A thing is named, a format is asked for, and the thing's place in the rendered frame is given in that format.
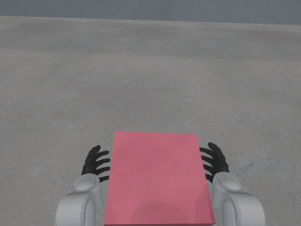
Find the right robot hand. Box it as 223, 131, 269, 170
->
199, 142, 230, 183

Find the robot right forearm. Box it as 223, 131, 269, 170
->
211, 171, 266, 226

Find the robot left forearm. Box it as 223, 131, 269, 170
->
54, 173, 103, 226

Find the left robot hand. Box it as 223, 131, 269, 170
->
81, 145, 111, 183

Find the carton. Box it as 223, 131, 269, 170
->
103, 131, 216, 226

